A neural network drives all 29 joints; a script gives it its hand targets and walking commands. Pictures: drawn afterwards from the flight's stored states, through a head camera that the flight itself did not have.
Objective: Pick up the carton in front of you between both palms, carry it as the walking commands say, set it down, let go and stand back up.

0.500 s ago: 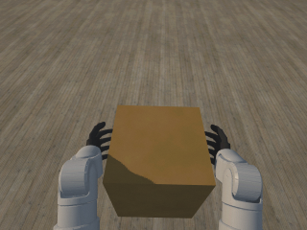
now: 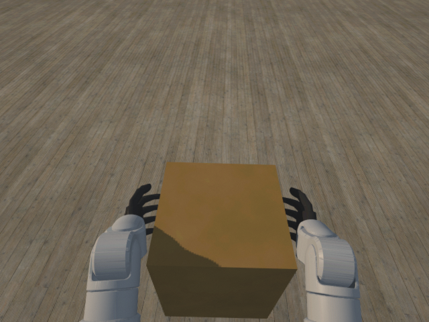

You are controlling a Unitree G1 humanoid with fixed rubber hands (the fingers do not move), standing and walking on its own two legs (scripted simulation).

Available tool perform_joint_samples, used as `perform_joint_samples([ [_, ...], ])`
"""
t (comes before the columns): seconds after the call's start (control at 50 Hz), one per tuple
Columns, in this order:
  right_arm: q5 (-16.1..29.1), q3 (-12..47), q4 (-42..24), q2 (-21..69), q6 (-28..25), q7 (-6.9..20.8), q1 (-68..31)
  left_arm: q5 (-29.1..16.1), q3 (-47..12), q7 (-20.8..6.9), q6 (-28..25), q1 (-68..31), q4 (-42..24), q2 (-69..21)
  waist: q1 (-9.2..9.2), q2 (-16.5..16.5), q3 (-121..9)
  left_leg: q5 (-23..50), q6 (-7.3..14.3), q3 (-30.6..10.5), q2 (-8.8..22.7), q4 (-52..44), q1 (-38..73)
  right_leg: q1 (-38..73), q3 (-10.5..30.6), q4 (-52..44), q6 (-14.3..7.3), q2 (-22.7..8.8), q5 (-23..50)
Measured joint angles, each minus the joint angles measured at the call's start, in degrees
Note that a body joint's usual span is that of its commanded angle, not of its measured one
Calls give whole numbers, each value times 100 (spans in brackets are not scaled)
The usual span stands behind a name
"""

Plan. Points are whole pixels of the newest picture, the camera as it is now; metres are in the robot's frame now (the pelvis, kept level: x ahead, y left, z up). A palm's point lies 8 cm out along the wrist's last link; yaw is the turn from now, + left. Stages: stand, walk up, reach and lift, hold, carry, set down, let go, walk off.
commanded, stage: carry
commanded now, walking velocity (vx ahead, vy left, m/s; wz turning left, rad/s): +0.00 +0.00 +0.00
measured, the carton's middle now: (218, 242) +0.27 +0.00 -0.01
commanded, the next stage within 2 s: hold in 0.70 s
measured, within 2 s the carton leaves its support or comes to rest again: neither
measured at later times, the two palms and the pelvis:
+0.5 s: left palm (139, 234) +0.26 +0.15 +0.04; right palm (301, 240) +0.26 -0.15 +0.04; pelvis -0.04 +0.00 +0.00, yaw +0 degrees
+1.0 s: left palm (122, 256) +0.21 +0.17 +0.04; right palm (295, 250) +0.23 -0.13 +0.04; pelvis -0.06 +0.00 +0.01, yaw +4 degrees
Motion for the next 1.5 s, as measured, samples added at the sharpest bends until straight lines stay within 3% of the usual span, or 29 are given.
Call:
perform_joint_samples([
  [0.2, -212, -47, 798, 0, -817, 141, -4, 215, 53, -136, -818, -7, 802, 0, -25, -24, -2, 163, 25, 16, -29, -38, -89, -60, 12, -107, -23, -18, 199],
  [0.42, -560, -432, 2214, 67, -2062, 263, -504, 566, 475, -284, -2065, -518, 2223, -68, -18, -34, 132, 295, 45, 37, -46, -36, -212, -153, 28, -182, -50, -28, 376],
  [0.5, -589, -543, 2371, 92, -2345, 270, -632, 597, 588, -294, -2346, -649, 2382, -94, -24, -32, 193, 316, 50, 39, -48, -17, -266, -198, 31, -184, -56, -32, 408],
  [0.72, -466, -373, 1941, 62, -2117, 214, -454, 466, 432, -258, -2152, -468, 1986, -63, -17, 0, 273, 282, 57, 36, -38, 16, -199, -126, 37, -168, -78, -18, 395],
  [0.74, -469, -348, 1881, 56, -2108, 209, -416, 459, 413, -268, -2171, -445, 1967, -61, -31, 44, 432, 600, 64, -135, -77, -92, -27, 80, 252, -322, -91, 93, 602],
  [0.78, -484, -287, 1761, 35, -2120, 203, -287, 474, 336, -290, -2220, -386, 1956, -52, -52, 79, 672, 515, 79, -342, -146, -295, 292, 429, 580, -557, -41, 234, 575],
  [0.9, -471, -275, 1735, 25, -2153, 183, -204, 474, 303, -302, -2290, -367, 2028, -46, -27, 58, 976, 682, 77, -591, -273, -634, 656, 877, 995, -861, 129, 305, 667],
  [1.0, -526, -318, 1954, 49, -2174, 202, -381, 484, 430, -302, -2304, -431, 2123, -56, 30, 68, 1049, 718, 56, -665, -276, -561, 711, 991, 935, -856, 70, 303, 705],
  [1.32, -818, -738, 2475, 135, -2125, 314, -830, 757, 826, -423, -2398, -962, 2876, -167, -51, 129, 1070, 760, 11, -842, -244, -285, 695, 1035, 965, -600, -50, 427, 713],
  [1.5, -1259, -1878, 3704, 416, -2592, 372, -1940, 1401, 1975, -669, -2920, -2001, 4113, -272, -118, 120, 1149, 515, 83, -1176, -300, 268, 355, 803, 1062, -102, -96, 614, 359],
])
